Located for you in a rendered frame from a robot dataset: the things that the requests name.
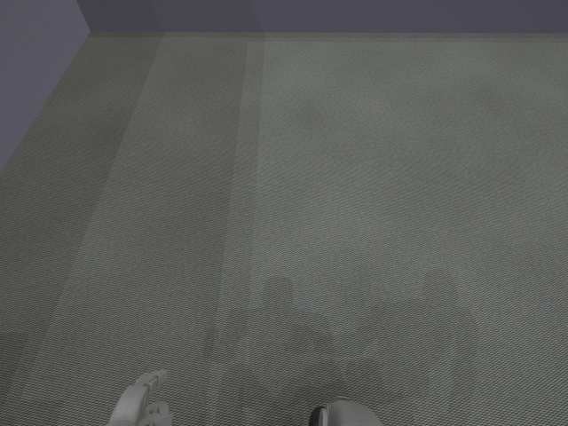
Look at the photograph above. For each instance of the robot right shin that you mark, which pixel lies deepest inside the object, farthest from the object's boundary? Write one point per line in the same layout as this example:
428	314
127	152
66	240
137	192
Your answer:
338	398

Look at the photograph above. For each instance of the robot left hand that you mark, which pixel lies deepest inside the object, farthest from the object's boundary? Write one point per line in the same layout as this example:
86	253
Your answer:
132	404

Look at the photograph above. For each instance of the robot right thigh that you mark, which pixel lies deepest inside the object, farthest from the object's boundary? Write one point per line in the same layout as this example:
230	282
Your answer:
347	413

